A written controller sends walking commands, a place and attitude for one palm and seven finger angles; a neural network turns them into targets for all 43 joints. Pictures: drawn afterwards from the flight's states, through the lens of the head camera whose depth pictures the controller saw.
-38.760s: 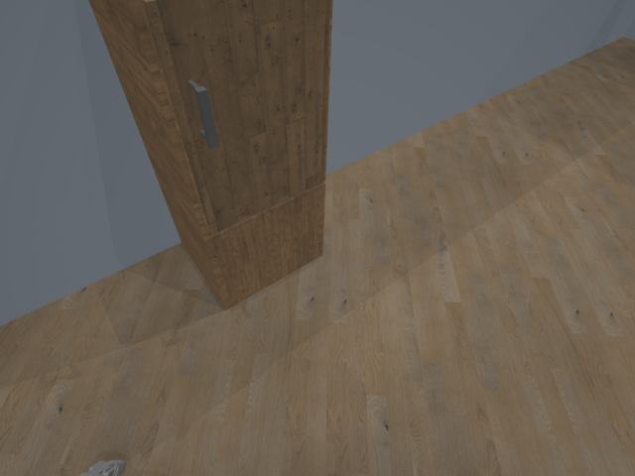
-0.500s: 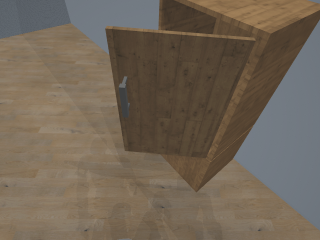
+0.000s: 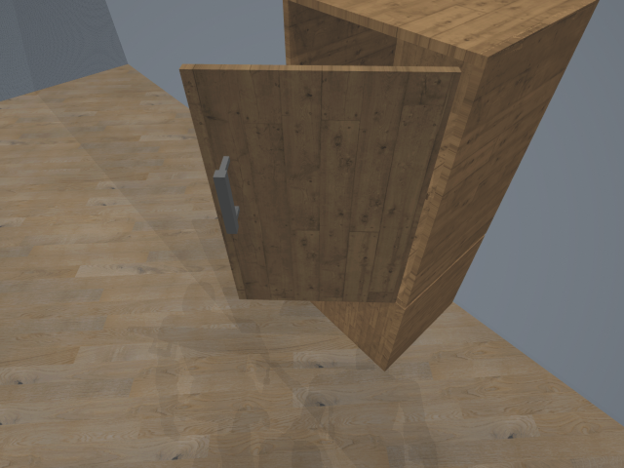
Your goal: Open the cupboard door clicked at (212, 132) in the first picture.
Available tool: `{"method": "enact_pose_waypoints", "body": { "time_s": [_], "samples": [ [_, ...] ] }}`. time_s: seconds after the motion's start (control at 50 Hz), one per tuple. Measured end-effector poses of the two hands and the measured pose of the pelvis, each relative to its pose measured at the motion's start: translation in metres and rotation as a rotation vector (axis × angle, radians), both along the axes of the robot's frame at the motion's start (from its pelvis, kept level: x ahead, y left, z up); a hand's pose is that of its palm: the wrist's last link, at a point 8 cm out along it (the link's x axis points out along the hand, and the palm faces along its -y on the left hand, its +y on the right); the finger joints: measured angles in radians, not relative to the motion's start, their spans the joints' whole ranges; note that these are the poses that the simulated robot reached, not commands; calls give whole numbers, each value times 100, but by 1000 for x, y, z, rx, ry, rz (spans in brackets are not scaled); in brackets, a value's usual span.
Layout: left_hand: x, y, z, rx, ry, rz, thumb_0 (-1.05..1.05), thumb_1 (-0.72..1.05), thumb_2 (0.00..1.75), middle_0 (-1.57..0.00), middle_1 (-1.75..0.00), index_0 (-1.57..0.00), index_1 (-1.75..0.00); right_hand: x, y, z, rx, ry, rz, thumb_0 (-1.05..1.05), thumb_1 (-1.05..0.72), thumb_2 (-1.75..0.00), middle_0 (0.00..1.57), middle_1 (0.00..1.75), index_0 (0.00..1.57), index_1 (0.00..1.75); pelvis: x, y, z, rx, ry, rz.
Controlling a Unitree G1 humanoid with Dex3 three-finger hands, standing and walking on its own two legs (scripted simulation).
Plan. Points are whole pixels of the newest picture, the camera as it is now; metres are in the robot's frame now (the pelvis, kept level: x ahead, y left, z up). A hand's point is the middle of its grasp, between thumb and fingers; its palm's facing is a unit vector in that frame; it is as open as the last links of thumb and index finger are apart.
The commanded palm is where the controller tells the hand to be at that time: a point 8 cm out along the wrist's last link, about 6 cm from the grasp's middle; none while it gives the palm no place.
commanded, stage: come to a stop and stand still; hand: left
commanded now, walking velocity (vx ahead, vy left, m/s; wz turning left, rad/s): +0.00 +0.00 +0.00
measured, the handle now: (229, 196) +0.54 +0.19 +0.03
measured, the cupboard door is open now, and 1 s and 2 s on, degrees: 46 46 46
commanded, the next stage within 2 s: look again from close up in 0.28 s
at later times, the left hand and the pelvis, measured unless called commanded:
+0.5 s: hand out of the picture +0.02 +0.20 -0.17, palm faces +0.03 -0.98 -0.22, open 7.4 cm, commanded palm none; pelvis -0.01 +0.02 +0.00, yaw +0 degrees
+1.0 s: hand out of the picture -0.08 +0.21 -0.18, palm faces +0.04 -0.98 -0.17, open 7.4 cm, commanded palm none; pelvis -0.04 +0.04 +0.00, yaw +0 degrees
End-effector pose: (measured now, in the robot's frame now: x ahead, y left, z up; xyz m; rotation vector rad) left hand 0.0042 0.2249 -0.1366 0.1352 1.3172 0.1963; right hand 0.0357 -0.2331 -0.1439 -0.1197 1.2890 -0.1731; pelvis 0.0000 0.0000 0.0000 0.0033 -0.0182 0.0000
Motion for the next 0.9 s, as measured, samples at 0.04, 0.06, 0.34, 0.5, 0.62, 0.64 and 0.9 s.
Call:
{"method": "enact_pose_waypoints", "body": {
  "time_s": [0.04, 0.06, 0.34, 0.5, 0.62, 0.64, 0.9],
  "samples": [
    [3, -3, -7, -21, 3, -6, 0, 91, 90, -20, -30, -19, -30, -14, 0, -3, -15, 29, -2, 0, -91, -90, 20, 30, 20, 30, 2, 2, -4, -22, 4, 2],
    [3, -3, -9, -20, 11, -20, 1, 91, 90, -20, -30, -20, -30, -22, 1, -3, -19, 49, 3, 0, -91, -90, 20, 30, 20, 30, 2, 2, -4, -22, 2, 14],
    [16, 17, -9, 2, -40, -48, 1, 91, 90, -20, -30, -20, -30, -51, 25, -6, 4, 49, -14, 0, -91, -90, 20, 30, 20, 30, 0, 11, -7, -7, -16, 3],
    [12, 27, -5, 12, -75, -50, 0, 90, 90, -20, -30, -20, -30, -31, 24, 1, -13, -25, 12, 0, -91, -90, 20, 30, 20, 30, -12, 18, -4, -6, -33, -4],
    [-7, 32, -6, 2, -56, -48, 0, 90, 90, -20, -30, -20, -30, -22, 20, 10, -39, -61, 30, 0, -91, -90, 20, 30, 20, 30, -21, 23, -1, -8, -37, -4],
    [-11, 33, -7, -1, -49, -48, 0, 90, 90, -20, -30, -20, -30, -22, 19, 11, -43, -62, 33, 0, -91, -90, 20, 30, 20, 30, -23, 24, 0, -8, -37, -4],
    [-68, 37, -12, -30, 79, -17, 0, 90, 90, -20, -30, -20, -30, -54, 32, 12, -43, 21, 30, 0, -91, -90, 20, 30, 20, 30, -37, 37, 2, -13, -26, 3]
  ]
}}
